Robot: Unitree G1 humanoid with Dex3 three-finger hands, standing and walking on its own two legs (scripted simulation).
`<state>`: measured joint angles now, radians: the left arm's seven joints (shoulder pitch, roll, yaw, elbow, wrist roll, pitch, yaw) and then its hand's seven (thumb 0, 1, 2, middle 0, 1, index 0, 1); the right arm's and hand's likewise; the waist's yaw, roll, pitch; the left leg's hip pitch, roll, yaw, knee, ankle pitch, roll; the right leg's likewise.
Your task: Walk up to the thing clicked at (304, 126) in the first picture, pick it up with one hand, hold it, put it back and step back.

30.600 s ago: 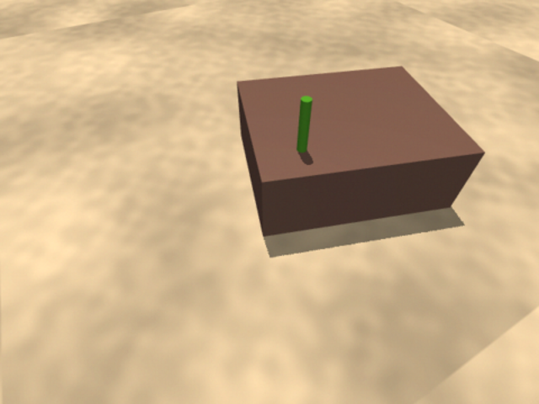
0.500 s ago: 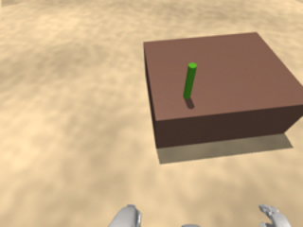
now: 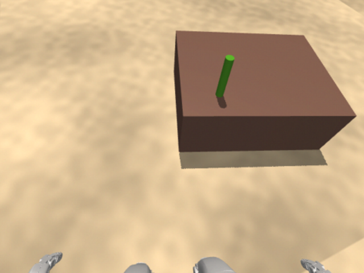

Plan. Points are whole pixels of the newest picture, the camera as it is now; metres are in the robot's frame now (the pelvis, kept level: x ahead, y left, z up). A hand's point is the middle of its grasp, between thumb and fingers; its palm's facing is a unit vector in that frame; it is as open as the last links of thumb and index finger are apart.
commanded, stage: step back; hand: right
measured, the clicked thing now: (224, 77) +1.00 -0.22 -0.28
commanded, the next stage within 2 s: stand in 1.34 s
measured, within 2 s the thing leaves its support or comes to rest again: neither
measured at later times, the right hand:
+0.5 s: hand out of the picture -0.06 -0.28 -0.16, palm faces -0.12 +0.93 -0.34, open 7.4 cm
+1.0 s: hand out of the picture -0.04 -0.30 -0.15, palm faces -0.14 +0.92 -0.37, open 7.4 cm
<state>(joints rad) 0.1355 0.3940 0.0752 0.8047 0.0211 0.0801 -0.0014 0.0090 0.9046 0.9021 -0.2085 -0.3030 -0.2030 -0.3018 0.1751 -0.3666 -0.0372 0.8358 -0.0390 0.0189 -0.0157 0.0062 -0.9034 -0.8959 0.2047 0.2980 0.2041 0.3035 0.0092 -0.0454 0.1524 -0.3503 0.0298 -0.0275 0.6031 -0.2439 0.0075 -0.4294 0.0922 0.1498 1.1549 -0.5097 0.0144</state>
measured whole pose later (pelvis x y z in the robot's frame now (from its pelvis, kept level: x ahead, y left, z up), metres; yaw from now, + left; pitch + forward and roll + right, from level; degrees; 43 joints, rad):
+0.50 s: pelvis -0.14 -0.04 -0.01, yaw +3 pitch -3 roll +3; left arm 0.20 0.40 0.07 0.88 0.04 0.01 0.00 0.01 0.90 0.90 -0.21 -0.30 -0.20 -0.30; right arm 0.20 -0.34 -0.05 0.96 -0.04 0.02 0.01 0.01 -0.91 -0.90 0.20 0.30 0.20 0.30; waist 0.05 -0.04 0.12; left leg -0.22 -0.07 0.00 0.61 -0.33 0.01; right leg -0.35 -0.06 0.00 0.74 -0.36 -0.02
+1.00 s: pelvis -0.13 -0.02 +0.00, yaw +5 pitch -2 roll -1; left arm 0.27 0.37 0.06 1.00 0.04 -0.04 -0.01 0.01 0.90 0.90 -0.21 -0.30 -0.21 -0.30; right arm 0.22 -0.42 -0.08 0.98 -0.03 0.01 0.04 0.01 -0.91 -0.90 0.20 0.30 0.20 0.30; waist 0.05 0.04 0.07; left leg -0.36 0.03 -0.06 0.67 -0.35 -0.01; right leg -0.20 -0.04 -0.06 0.56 -0.32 0.01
